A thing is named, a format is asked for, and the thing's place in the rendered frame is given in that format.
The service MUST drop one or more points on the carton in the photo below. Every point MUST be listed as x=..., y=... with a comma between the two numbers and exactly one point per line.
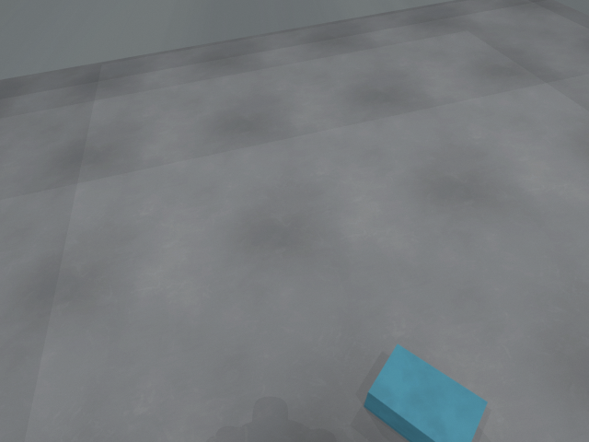
x=421, y=403

